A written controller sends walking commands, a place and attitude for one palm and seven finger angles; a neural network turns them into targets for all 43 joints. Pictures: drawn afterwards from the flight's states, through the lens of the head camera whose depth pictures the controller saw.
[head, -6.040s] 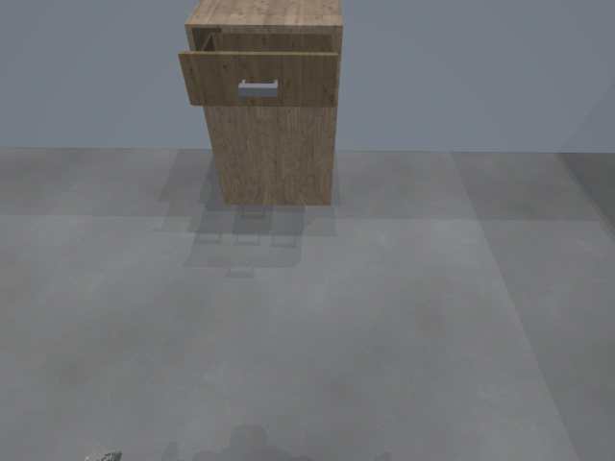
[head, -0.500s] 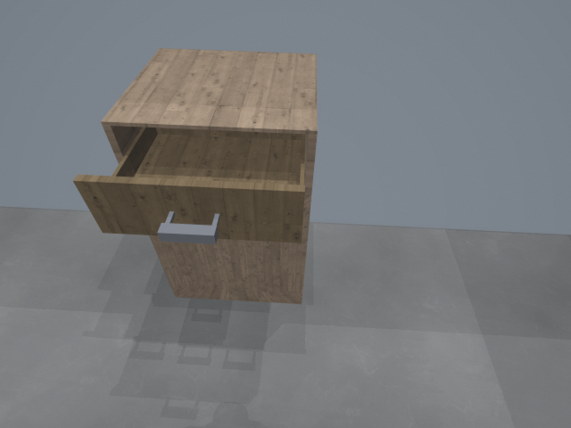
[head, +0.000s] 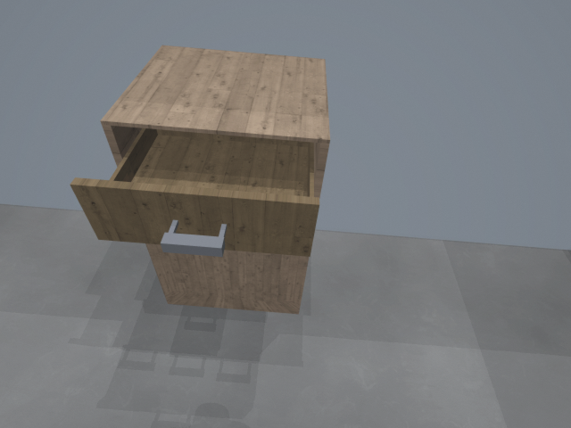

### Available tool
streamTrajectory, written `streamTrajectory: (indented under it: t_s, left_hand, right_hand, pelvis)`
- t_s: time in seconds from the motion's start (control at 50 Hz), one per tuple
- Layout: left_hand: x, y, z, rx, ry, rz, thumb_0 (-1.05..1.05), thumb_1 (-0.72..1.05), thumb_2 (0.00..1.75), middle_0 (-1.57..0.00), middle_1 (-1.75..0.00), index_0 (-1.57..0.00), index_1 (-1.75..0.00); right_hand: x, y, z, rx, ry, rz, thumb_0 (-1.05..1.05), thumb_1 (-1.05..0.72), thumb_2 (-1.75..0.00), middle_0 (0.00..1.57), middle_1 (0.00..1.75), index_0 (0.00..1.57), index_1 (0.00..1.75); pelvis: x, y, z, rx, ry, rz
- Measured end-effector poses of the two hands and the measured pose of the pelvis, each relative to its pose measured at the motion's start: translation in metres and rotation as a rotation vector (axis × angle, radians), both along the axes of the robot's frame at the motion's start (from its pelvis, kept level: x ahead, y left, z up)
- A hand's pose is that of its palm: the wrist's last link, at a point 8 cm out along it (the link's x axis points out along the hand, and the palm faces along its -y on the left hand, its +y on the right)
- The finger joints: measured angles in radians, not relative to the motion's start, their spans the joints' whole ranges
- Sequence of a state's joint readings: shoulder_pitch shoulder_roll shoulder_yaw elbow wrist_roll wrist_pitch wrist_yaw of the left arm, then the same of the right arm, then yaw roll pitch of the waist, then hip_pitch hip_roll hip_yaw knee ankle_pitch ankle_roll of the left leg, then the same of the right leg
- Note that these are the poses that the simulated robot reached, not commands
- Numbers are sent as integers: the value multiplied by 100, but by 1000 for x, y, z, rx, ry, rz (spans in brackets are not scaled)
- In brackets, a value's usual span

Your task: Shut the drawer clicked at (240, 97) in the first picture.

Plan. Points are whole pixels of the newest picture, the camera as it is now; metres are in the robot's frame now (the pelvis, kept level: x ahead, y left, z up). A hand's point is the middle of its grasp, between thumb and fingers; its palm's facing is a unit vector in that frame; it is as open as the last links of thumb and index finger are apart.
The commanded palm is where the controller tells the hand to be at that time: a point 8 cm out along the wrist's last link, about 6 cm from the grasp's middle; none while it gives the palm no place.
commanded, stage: shuffle to correct the standing spot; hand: left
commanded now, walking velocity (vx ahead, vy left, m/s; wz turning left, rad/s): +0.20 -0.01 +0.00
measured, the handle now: (196, 235) +0.46 +0.20 -0.05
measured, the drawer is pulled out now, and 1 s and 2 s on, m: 0.20 0.20 0.20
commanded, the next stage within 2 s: come to a stop and stand still in 0.10 s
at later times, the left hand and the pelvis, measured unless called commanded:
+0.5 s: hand (208, 402) +0.20 +0.13 -0.16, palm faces +0.01 -0.98 -0.21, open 7.3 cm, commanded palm none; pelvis +0.07 -0.03 -0.01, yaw +3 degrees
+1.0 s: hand out of the picture -0.02 +0.18 -0.16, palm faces +0.07 -0.98 -0.21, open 7.4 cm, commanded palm none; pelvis +0.02 -0.01 +0.02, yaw +2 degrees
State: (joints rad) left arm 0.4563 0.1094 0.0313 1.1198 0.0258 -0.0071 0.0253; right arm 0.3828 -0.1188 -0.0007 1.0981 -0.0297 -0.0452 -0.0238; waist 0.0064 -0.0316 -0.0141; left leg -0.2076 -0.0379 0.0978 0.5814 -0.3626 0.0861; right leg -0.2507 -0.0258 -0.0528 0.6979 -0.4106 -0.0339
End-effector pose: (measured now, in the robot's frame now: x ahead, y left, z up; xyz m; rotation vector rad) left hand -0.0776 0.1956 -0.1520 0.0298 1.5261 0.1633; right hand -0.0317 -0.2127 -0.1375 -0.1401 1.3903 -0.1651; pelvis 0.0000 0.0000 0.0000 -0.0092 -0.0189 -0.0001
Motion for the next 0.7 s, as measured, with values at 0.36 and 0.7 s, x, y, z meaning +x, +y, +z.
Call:
streamTrajectory:
  t_s: [0.36, 0.7]
  left_hand:
    - [236, 17, 36, 109, -359, -173, 2, 93, 90, -20, -30, -20, -30]
    - [200, 9, 6, 76, -395, -65, -2, 92, 90, -21, -30, -21, -30]
  right_hand:
    - [-35, 25, 8, 104, 245, -86, 0, -91, -89, 20, 30, 20, 30]
    - [87, -36, -2, -39, -113, 8, 0, -91, -89, 20, 29, 20, 30]
  pelvis:
    - [56, -13, 10, 13, -12, 4]
    - [33, -15, -10, 15, -10, 38]
